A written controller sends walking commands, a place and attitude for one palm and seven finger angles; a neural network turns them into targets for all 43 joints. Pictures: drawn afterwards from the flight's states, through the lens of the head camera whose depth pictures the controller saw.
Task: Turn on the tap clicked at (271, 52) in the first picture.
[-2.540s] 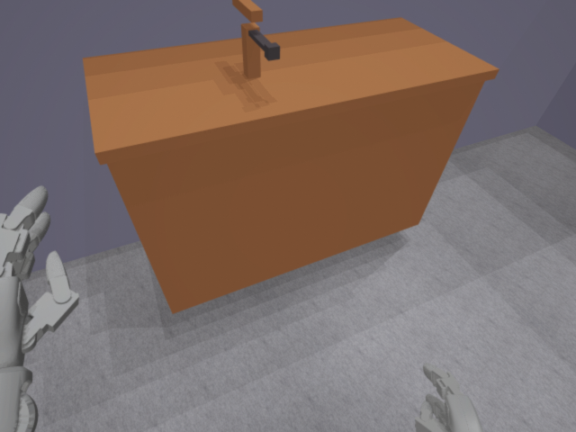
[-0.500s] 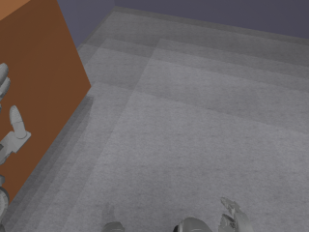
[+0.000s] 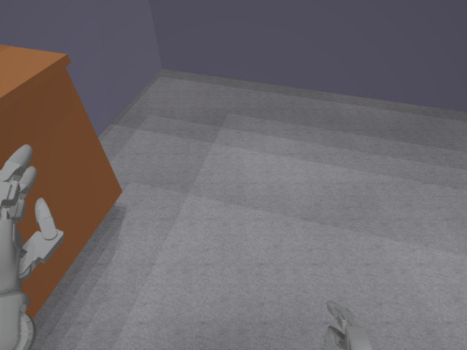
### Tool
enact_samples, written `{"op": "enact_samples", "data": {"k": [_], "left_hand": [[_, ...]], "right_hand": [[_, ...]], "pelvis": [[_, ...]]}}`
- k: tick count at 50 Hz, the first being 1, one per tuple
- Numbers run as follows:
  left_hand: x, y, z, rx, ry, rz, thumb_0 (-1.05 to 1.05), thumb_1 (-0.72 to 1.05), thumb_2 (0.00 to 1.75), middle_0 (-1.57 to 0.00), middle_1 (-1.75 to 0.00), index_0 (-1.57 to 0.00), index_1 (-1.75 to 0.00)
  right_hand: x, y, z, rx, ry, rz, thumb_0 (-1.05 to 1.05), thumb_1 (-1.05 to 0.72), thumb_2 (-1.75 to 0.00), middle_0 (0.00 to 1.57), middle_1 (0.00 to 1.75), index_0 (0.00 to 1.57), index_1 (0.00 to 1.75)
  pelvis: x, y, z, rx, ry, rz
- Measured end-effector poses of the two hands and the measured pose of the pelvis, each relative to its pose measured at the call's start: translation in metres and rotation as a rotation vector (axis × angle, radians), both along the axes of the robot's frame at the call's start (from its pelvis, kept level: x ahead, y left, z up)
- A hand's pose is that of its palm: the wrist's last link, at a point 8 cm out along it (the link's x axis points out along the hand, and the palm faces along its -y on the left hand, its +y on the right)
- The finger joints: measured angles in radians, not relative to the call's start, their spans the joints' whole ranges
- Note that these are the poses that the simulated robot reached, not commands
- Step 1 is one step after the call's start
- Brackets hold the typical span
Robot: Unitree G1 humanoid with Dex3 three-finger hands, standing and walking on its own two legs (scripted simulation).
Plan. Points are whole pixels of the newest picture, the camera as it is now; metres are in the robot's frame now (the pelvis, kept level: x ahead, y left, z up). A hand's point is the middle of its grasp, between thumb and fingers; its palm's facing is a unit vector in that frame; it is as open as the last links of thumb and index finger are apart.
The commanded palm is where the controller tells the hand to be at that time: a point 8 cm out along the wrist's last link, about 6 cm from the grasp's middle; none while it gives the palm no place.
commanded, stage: walk to a spot facing it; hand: left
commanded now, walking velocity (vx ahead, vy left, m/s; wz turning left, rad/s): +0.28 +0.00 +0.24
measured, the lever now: out of the picture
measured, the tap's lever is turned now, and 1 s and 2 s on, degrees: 0 0 0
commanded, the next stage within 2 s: turn to face it in 0.14 s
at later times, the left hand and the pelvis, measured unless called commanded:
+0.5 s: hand (69, 159) +0.33 +0.27 +0.18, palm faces +0.49 -0.75 -0.44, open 7.5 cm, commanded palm +0.24 +0.30 +0.19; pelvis +0.14 +0.00 +0.00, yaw +11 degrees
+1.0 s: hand (79, 189) +0.28 +0.23 +0.19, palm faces +0.70 -0.58 -0.42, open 7.5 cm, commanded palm +0.19 +0.25 +0.19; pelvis +0.18 -0.07 +0.01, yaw +27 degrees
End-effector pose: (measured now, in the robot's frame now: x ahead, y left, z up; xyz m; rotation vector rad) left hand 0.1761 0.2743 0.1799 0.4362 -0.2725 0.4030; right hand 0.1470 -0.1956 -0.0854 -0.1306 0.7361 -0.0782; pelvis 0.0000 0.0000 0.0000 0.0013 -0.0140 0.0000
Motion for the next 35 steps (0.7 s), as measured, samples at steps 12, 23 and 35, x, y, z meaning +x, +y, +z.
{"op": "enact_samples", "data": {"k": [12, 23, 35], "left_hand": [[0.051, 0.010, 0.025, 0.154, 0.075, 0.101, 0.02, 0.88, 0.90, -0.22, -0.30, -0.21, -0.30], [0.109, 0.028, 0.005, 0.110, -0.019, 0.059, 0.02, 0.88, 0.90, -0.21, -0.30, -0.21, -0.30], [0.072, 0.015, 0.047, 0.183, 0.036, 0.254, 0.02, 0.89, 0.90, -0.21, -0.30, -0.21, -0.30]], "right_hand": [[0.083, -0.039, -0.005, -0.080, 0.168, 0.048, 0.01, -0.90, -0.90, 0.20, 0.30, 0.20, 0.30], [0.190, -0.015, 0.005, -0.135, 0.027, 0.081, 0.01, -0.90, -0.90, 0.20, 0.30, 0.20, 0.30], [0.240, 0.022, 0.012, 0.019, -0.002, 0.281, 0.01, -0.90, -0.90, 0.20, 0.30, 0.20, 0.30]], "pelvis": [[0.076, -0.015, 0.015, 0.036, 0.047, 0.096], [0.134, 0.004, -0.008, 0.019, -0.015, 0.166], [0.172, -0.029, 0.010, -0.056, 0.024, 0.284]]}}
